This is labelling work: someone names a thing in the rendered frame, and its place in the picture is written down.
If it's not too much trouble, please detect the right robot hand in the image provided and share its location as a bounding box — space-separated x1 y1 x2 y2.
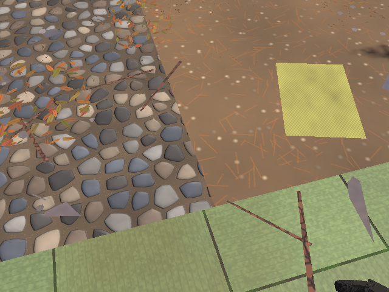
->
334 279 389 292

